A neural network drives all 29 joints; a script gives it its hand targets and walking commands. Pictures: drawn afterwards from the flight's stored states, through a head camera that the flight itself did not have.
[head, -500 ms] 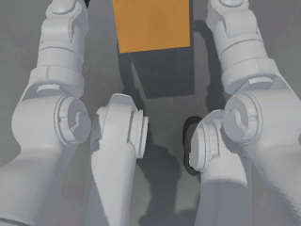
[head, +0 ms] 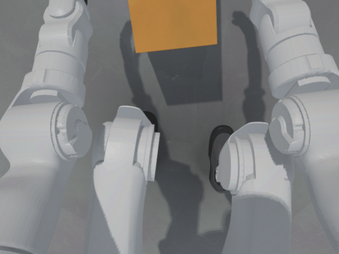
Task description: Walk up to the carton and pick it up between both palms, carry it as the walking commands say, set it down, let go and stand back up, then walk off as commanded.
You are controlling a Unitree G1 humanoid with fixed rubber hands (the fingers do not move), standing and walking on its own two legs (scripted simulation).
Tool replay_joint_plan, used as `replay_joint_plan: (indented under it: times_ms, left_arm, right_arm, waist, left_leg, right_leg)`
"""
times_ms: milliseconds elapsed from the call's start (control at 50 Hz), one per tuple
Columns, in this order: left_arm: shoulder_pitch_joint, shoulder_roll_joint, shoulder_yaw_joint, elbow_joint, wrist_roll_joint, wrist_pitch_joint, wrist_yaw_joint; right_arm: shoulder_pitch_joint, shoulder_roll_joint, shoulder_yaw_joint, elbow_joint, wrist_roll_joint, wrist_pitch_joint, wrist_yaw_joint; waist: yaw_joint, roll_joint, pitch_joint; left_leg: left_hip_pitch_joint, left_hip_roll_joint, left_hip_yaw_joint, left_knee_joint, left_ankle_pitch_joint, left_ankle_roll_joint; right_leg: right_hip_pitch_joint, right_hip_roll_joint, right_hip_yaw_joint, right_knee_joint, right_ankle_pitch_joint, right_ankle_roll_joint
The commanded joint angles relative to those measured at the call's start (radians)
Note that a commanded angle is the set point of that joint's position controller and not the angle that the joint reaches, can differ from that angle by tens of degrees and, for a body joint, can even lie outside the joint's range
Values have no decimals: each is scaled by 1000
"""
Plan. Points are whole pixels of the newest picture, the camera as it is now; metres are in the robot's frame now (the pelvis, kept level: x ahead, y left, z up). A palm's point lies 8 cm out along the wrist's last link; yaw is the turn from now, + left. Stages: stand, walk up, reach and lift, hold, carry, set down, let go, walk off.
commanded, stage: set down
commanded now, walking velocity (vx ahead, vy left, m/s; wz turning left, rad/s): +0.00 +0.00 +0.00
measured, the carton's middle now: out of the picture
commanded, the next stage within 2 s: let go in 1.58 s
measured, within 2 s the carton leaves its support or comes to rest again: neither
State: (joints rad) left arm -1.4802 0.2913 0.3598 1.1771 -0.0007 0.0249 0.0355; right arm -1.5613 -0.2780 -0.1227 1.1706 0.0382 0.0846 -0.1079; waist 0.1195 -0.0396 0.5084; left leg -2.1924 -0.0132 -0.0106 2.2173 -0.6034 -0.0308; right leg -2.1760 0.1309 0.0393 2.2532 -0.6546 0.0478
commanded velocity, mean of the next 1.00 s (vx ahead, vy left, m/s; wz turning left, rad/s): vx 0.00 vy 0.00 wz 0.00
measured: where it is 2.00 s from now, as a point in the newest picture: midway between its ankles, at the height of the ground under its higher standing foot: (181, 161)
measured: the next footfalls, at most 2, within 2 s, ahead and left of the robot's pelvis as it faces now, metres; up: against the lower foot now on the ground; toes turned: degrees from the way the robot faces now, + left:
none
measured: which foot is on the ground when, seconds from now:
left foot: down 0.00-1.00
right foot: down 0.00-1.00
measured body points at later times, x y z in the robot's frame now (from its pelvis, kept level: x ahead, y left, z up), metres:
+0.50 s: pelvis -0.01 +0.01 +0.03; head +0.35 +0.05 +0.29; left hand +0.53 +0.26 -0.11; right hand +0.59 -0.05 -0.11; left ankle +0.11 +0.12 -0.33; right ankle +0.10 -0.12 -0.33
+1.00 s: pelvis +0.01 +0.01 +0.15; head +0.34 +0.04 +0.45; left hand +0.53 +0.26 +0.04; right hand +0.59 -0.06 +0.04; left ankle +0.11 +0.12 -0.33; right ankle +0.10 -0.12 -0.33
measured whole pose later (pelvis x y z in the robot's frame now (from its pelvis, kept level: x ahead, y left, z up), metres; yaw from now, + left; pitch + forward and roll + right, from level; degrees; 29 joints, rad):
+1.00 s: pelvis +0.01 +0.01 +0.15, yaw +1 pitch +45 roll -2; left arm -1.24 0.20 0.35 0.84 0.00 0.18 0.09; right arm -1.32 -0.19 -0.24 0.88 -0.06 0.20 -0.16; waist 0.11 -0.04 0.05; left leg -1.98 -0.06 -0.04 1.67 -0.47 -0.01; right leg -1.93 0.08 0.05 1.69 -0.54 0.05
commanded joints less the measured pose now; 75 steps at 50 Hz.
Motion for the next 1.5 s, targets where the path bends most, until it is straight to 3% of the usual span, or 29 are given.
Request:
replay_joint_plan:
  times_ms: [0, 140, 320, 560, 760, 980, 1180, 1480]
  left_arm:
    - [-253, 137, -62, -81, -70, -32, 9]
    - [-291, 150, -114, -91, -131, -22, 25]
    - [-288, 159, -104, -171, -125, 18, 75]
    - [-199, 65, -97, -275, -84, 76, 76]
    - [-105, 41, -29, -380, -13, 117, 72]
    - [15, 5, -5, -468, 8, 133, 46]
    - [99, -25, 18, -467, 41, 111, 22]
    - [160, -88, 69, -449, 119, 88, -20]
  right_arm:
    - [-299, -55, 62, -95, 66, -25, 1]
    - [-332, -87, 98, -108, 102, -18, -8]
    - [-319, -103, 69, -217, 76, 15, -51]
    - [-196, -56, -41, -233, -11, 50, -62]
    - [-134, -20, -100, -329, -79, 82, -57]
    - [-21, 30, -118, -422, -110, 98, -52]
    - [71, 60, -153, -417, -139, 79, -39]
    - [131, 92, -247, -375, -214, 60, 16]
  waist:
    - [109, -85, -1078]
    - [87, -67, -1195]
    - [72, -48, -1459]
    - [24, 16, -1468]
    - [43, -11, -1560]
    - [44, -36, -1635]
    - [46, -40, -1577]
    - [29, -30, -1387]
  left_leg:
    - [439, -18, 41, -146, 470, 7]
    - [552, -23, 34, -170, 471, 4]
    - [750, -42, 60, -241, 484, -2]
    - [768, -59, 72, -406, 420, -17]
    - [847, -80, 83, -561, 450, -21]
    - [974, -86, 82, -737, 591, -29]
    - [1085, -78, 69, -942, 656, -25]
    - [1295, -48, 52, -1284, 609, -14]
  right_leg:
    - [414, -28, -28, -148, 381, 1]
    - [449, -35, -56, -165, 328, -11]
    - [518, -23, -93, -238, 301, -7]
    - [454, -3, -116, -400, 231, -18]
    - [576, 16, -122, -549, 250, -12]
    - [786, 24, -105, -737, 390, 3]
    - [951, 8, -73, -952, 483, 5]
    - [1129, -21, -49, -1289, 466, 1]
